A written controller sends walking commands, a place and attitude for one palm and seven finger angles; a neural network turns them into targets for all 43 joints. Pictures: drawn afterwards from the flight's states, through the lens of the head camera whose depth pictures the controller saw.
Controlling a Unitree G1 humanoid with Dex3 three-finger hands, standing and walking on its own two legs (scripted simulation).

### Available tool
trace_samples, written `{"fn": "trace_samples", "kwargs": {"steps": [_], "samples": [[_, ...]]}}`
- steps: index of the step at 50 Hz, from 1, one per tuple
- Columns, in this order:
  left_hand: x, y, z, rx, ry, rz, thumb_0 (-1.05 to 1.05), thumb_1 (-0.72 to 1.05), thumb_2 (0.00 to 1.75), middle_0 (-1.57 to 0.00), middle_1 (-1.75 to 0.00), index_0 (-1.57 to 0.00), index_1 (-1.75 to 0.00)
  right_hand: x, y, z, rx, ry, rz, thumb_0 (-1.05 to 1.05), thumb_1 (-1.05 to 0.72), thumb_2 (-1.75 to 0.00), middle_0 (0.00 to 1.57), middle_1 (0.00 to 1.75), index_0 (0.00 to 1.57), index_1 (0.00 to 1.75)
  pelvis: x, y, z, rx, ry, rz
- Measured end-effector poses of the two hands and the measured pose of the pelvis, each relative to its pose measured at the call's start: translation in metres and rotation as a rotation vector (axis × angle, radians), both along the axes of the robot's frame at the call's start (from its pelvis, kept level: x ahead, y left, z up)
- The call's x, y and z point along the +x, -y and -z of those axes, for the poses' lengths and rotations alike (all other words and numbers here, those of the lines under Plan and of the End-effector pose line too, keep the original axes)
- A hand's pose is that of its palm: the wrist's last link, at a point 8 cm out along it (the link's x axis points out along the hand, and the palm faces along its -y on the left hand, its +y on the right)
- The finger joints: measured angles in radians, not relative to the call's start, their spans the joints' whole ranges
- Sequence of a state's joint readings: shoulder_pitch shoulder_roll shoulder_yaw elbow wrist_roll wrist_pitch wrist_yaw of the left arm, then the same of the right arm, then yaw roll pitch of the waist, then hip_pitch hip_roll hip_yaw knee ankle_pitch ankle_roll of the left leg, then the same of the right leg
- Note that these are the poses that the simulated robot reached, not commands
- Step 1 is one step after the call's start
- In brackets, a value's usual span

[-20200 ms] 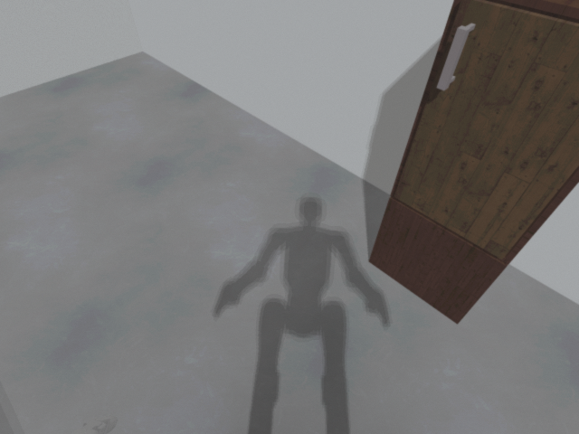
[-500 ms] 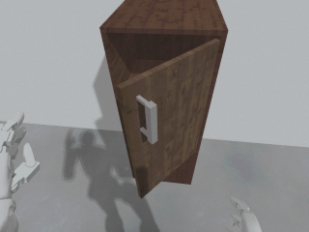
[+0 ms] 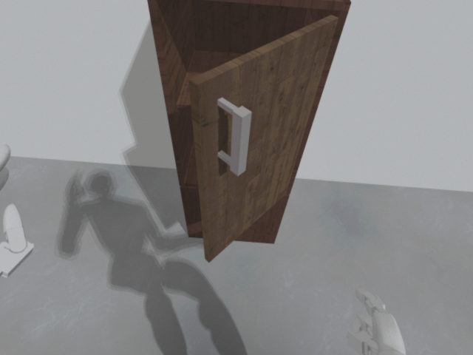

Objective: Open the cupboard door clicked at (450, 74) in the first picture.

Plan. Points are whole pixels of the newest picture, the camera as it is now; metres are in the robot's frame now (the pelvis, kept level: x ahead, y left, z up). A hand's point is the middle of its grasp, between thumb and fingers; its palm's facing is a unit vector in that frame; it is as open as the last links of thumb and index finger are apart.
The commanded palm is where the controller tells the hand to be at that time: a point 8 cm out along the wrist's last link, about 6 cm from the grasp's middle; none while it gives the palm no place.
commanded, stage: step back with the hand held close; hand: left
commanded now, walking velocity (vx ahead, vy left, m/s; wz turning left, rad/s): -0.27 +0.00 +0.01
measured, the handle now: (231, 138) +0.42 +0.04 +0.15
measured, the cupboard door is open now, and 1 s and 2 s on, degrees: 49 49 49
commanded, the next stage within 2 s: stop stepping back and stand still in 0.50 s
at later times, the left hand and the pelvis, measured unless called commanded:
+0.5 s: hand out of the picture +0.11 +0.30 +0.19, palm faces +0.47 -0.78 -0.41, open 7.4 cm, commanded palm +0.05 +0.32 +0.18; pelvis -0.09 +0.02 +0.01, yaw +1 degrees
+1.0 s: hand out of the picture +0.03 +0.29 +0.15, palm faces +0.48 -0.81 -0.34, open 7.4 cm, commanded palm -0.03 +0.31 +0.18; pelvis -0.18 +0.01 -0.01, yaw -1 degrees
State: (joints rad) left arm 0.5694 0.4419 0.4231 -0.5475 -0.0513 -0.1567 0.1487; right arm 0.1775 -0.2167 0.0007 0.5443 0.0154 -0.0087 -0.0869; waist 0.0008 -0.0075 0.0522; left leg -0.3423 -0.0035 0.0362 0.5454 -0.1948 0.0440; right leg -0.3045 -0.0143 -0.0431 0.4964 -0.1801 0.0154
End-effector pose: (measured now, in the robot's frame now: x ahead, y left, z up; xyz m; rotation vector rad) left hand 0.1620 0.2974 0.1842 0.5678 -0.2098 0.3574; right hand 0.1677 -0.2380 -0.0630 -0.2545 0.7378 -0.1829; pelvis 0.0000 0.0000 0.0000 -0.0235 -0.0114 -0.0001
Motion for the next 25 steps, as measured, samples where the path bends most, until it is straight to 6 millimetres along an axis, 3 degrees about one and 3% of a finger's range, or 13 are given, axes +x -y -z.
{"fn": "trace_samples", "kwargs": {"steps": [10,15,21,25], "samples": [[-0.054,-0.010,0.010,-0.012,0.066,-0.070,0.01,0.89,0.90,-0.21,-0.30,-0.21,-0.30,-0.040,-0.013,0.015,0.006,-0.003,-0.062,0.01,-0.90,-0.90,0.21,0.30,0.20,0.30,-0.037,-0.004,0.011,-0.012,0.013,-0.039],[-0.069,-0.019,0.017,-0.059,0.126,-0.045,0.01,0.89,0.90,-0.21,-0.30,-0.21,-0.30,-0.065,-0.017,0.020,-0.052,-0.048,-0.059,0.01,-0.90,-0.90,0.21,0.30,0.20,0.30,-0.054,-0.016,0.018,-0.024,0.010,-0.051],[-0.081,-0.038,-0.004,-0.006,0.148,-0.047,0.02,0.89,0.90,-0.22,-0.30,-0.21,-0.30,-0.093,-0.037,0.008,-0.027,-0.046,-0.052,0.01,-0.90,-0.90,0.21,0.30,0.20,0.30,-0.078,-0.022,0.003,-0.061,-0.001,-0.050],[-0.094,-0.035,-0.015,-0.021,0.145,-0.021,0.02,0.89,0.90,-0.21,-0.30,-0.21,-0.30,-0.108,-0.046,-0.002,0.010,-0.032,-0.056,0.01,-0.90,-0.90,0.21,0.30,0.20,0.30,-0.090,-0.022,-0.007,-0.075,-0.039,-0.015]]}}
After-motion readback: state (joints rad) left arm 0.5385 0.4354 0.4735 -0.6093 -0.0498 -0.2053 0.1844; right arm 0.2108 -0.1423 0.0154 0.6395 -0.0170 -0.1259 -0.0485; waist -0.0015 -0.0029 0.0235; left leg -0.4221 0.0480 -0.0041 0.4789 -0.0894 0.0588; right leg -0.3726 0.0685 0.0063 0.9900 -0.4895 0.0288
